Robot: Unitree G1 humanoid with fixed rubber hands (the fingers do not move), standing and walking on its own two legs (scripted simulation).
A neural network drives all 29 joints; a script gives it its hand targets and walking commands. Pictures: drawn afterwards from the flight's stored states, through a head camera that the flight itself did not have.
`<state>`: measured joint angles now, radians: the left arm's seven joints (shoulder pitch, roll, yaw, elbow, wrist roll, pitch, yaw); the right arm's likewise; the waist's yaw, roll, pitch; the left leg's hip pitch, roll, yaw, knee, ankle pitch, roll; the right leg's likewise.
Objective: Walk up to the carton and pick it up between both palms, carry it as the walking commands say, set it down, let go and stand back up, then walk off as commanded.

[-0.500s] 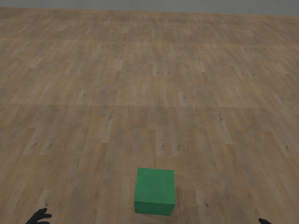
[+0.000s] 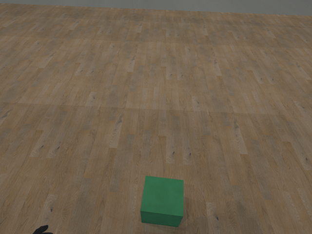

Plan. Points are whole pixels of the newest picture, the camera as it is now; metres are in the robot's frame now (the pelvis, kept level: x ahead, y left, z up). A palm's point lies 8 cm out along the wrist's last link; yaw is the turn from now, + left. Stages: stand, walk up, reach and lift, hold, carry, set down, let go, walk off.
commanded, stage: walk up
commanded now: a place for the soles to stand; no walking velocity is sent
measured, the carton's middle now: (162, 201) +0.43 -0.03 -0.66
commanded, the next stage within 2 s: reach and lift in 0.24 s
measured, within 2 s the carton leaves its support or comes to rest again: neither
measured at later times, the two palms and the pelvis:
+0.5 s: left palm (48, 225) +0.18 +0.30 -0.10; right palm out of the picture +0.15 -0.31 -0.09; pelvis -0.01 +0.00 -0.01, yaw -8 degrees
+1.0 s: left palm (85, 192) +0.29 +0.24 -0.15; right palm (250, 205) +0.27 -0.28 -0.15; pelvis -0.06 +0.02 -0.07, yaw -8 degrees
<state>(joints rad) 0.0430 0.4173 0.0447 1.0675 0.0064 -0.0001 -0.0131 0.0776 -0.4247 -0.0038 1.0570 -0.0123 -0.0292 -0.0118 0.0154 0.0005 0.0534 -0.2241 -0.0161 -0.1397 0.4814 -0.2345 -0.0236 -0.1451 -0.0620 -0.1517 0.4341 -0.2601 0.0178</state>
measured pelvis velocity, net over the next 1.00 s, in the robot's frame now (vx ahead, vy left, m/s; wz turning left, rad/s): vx -0.06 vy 0.02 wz -0.14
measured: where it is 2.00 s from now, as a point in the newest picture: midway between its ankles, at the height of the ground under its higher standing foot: outside the picture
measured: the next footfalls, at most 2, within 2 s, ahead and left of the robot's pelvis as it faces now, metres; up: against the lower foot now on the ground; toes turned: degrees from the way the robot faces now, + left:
none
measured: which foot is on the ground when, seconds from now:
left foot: down 0.00-1.00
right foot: down 0.00-1.00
